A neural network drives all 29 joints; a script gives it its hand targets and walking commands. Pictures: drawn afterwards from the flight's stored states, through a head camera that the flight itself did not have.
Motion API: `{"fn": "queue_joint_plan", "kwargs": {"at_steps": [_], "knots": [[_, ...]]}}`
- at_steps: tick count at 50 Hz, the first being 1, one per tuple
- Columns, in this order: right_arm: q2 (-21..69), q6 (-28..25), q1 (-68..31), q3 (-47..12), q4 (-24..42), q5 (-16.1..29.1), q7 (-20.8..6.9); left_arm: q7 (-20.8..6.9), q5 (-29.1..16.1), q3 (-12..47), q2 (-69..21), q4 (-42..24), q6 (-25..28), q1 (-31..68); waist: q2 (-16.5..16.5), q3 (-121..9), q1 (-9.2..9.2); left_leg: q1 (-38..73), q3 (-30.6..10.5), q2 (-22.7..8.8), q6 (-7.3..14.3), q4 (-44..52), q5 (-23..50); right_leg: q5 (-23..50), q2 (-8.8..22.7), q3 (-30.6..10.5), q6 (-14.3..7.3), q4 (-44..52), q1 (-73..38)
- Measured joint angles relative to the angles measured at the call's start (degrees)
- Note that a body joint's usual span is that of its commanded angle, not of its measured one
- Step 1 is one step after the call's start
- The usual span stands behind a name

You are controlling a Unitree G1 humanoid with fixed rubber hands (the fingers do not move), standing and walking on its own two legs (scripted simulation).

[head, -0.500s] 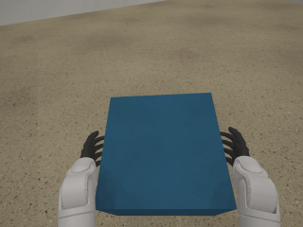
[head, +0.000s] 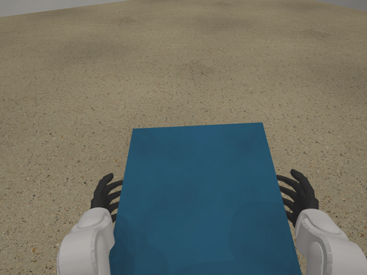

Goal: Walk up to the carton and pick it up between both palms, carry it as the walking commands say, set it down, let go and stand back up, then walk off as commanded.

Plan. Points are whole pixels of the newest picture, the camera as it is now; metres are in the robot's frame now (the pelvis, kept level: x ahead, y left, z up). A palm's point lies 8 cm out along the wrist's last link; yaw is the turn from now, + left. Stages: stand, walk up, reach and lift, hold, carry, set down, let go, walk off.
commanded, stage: carry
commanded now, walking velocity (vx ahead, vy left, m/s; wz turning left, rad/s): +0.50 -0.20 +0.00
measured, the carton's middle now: (199, 206) +0.28 -0.01 +0.03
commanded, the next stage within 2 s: none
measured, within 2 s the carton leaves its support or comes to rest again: neither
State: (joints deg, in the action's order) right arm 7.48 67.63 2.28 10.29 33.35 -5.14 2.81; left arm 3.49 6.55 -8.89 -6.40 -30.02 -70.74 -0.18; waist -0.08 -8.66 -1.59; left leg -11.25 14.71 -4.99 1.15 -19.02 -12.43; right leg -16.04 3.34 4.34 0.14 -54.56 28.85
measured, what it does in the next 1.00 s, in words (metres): walks ahead: right foot, then left foot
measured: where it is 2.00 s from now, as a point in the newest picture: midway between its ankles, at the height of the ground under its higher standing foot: (222, 138)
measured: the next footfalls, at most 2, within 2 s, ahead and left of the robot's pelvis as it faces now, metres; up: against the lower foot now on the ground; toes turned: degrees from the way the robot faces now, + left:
right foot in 0.26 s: +0.35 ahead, -0.20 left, +0.00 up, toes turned -10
left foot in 0.76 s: +0.69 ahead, -0.04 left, +0.00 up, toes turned +17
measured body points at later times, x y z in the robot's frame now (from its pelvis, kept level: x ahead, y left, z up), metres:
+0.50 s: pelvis +0.32 -0.13 +0.00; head +0.34 -0.15 +0.45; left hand +0.54 +0.08 +0.08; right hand +0.59 -0.29 +0.08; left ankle +0.31 -0.01 -0.68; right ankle +0.31 -0.19 -0.75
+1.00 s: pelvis +0.66 -0.15 +0.00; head +0.67 -0.13 +0.45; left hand +0.93 +0.03 +0.07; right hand +0.91 -0.34 +0.09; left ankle +0.65 -0.06 -0.75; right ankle +0.66 -0.31 -0.68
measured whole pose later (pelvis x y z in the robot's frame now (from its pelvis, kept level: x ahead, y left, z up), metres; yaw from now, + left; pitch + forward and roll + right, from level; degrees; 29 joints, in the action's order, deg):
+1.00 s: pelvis +0.66 -0.15 +0.00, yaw +0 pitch +4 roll -1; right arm 7.4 64.3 0.6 10.7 30.2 -4.9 3.0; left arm 4.6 8.0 -8.8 -7.2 -28.2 -67.3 2.0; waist -1.1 -4.6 -2.3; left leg -10.9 16.0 -5.2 1.2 -18.4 -11.0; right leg -13.5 6.4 3.6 0.4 -56.4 30.8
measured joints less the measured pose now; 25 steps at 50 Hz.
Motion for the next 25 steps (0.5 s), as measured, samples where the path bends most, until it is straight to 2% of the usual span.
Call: {"fn": "queue_joint_plan", "kwargs": {"at_steps": [3, 5, 10, 12, 13, 14, 15, 17, 18, 21, 25], "knots": [[0.0, -0.4, -0.5, 0.7, 0.1, 0.6, 0.0, -0.1, 1.2, 0.2, -0.6, 0.1, 0.7, 0.7, 0.6, 1.3, -1.42, 5.4, -0.7, -1.7, -1.8, 4.7, 0.1, 5.3, 1.8, 0.7, 0.7, 7.2, 4.1], [-0.1, -0.7, -1.1, 0.9, 0.2, 1.1, 0.0, 0.0, 1.8, 0.3, -0.9, -0.7, 0.9, 0.9, 0.3, 2.3, -1.66, 8.7, -0.9, -2.8, -3.2, 6.5, -0.8, 8.6, 2.5, 1.7, 0.9, 12.9, 5.5], [-0.2, -1.0, -2.3, 0.7, 1.3, 1.6, -0.2, 0.5, 2.0, 0.3, -0.8, -3.8, 0.7, 0.9, -0.1, 3.6, -1.01, 15.5, -1.0, -5.3, -7.7, 7.3, -5.6, 14.1, 2.2, 5.5, -0.1, 24.6, 3.8], [-0.2, -0.8, -2.5, 0.5, 1.7, 1.2, -0.4, 0.6, 1.9, 0.2, -0.8, -4.3, 0.3, 1.1, 0.3, 3.4, -0.72, 16.9, -1.9, -6.8, -9.6, 4.1, -9.3, 12.5, 1.3, 7.8, -0.8, 27.8, 0.5], [-0.2, -0.6, -2.7, 0.6, 1.8, 1.0, -0.5, 0.6, 1.8, 0.2, -0.8, -4.1, 0.2, 1.5, 0.4, 3.2, -0.35, 16.3, -2.7, -7.9, -9.9, -0.4, -12.1, 12.6, 0.8, 8.9, -1.7, 29.1, -1.5], [-0.6, -0.5, -3.3, 0.9, 1.1, 0.7, -0.6, 0.7, 1.8, 0.4, -1.0, -3.1, 0.5, 1.9, 1.9, 3.3, 0.73, 13.9, -3.9, -10.1, -9.0, -7.6, -13.2, 13.0, -0.3, 9.8, -2.8, 26.9, -1.4], [-0.9, -0.3, -3.8, 1.1, 0.3, 0.6, -0.6, 0.9, 1.7, 0.6, -1.0, -2.0, 0.6, 2.3, 2.6, 3.5, 1.71, 9.7, -6.6, -10.7, -7.3, -17.1, -14.0, 11.1, -0.9, 10.2, -3.6, 24.4, -1.0], [-0.8, 0.2, -4.1, 1.4, -0.7, 0.2, -0.7, 1.3, 1.2, 0.4, -0.9, -0.8, 0.5, 2.4, 2.3, 4.3, 2.27, -0.3, -11.4, -7.9, -4.2, -34.6, -14.6, 7.6, -0.6, 10.6, -4.4, 24.2, -2.3], [-0.3, 0.2, -4.0, 1.5, -0.6, 0.0, -0.7, 1.3, 1.0, 0.2, -0.9, -0.8, 0.6, 2.1, 2.0, 4.7, 2.35, -4.7, -11.9, -6.4, -3.0, -39.9, -13.2, 7.2, -0.5, 10.8, -4.3, 25.7, -3.7], [-0.2, -0.7, -2.9, 0.5, 0.2, -0.5, -0.8, 1.3, 0.1, 0.0, -0.9, -1.5, 1.9, 0.6, 1.9, 5.2, 3.09, -14.5, -9.9, -3.8, -1.8, -43.9, -7.3, 7.0, -1.2, 11.5, -4.5, 31.4, -8.8], [-0.1, -2.3, -1.5, -0.5, 0.7, -1.0, -1.1, 1.3, -0.6, 0.0, -1.0, -2.3, 3.4, -0.9, 1.5, 4.7, 3.96, -21.6, -6.5, -2.1, -1.5, -36.6, -3.2, 5.9, -2.9, 11.3, -5.0, 38.0, -16.1]]}}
